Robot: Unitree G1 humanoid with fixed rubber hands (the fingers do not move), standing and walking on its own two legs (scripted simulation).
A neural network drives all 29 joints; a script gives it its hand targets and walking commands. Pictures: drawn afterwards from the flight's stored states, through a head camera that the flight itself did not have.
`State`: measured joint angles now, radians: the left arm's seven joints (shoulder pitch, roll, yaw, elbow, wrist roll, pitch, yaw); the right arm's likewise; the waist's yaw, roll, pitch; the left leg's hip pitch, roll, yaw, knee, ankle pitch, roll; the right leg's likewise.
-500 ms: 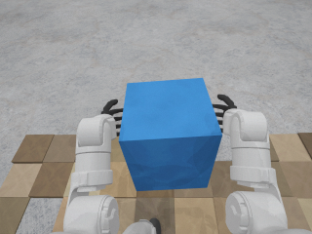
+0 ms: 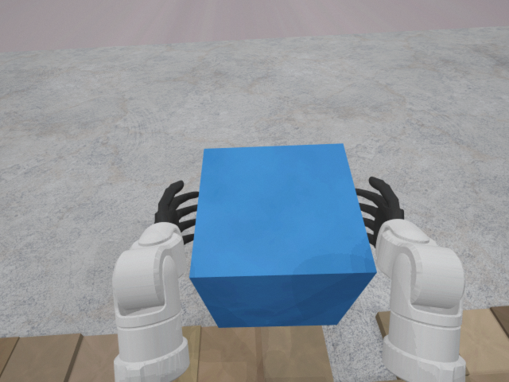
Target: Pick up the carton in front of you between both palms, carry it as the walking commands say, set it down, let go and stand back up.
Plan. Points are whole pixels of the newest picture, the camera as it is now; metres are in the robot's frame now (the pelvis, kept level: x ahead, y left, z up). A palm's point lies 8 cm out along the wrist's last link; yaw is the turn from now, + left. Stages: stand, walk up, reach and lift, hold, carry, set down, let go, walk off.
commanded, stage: carry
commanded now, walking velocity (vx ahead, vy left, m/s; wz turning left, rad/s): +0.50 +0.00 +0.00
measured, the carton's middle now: (275, 243) +0.32 -0.01 +0.07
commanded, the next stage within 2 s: none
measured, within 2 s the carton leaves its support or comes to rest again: neither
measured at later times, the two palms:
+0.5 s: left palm (167, 132) +0.61 +0.22 +0.10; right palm (298, 122) +0.61 -0.08 +0.12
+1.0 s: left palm (181, 73) +0.97 +0.25 +0.09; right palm (274, 69) +0.99 -0.05 +0.09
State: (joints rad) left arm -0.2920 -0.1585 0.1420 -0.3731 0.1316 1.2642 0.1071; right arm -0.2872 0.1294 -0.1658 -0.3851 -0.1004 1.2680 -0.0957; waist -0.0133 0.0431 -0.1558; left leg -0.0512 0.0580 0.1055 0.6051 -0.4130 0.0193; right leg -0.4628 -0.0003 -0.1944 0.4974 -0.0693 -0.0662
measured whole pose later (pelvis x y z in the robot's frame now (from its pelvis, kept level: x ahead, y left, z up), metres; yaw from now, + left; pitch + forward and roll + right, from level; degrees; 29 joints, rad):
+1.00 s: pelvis +0.62 +0.09 -0.04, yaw +4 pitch +3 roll +1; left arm -0.70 -0.01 0.21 0.17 0.07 1.19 0.13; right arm -0.68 -0.01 -0.21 0.16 -0.04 1.17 -0.11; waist -0.02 -0.01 -0.04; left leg -0.02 -0.03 0.14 0.66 -0.54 0.04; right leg -0.49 0.02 -0.17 0.48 -0.05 -0.11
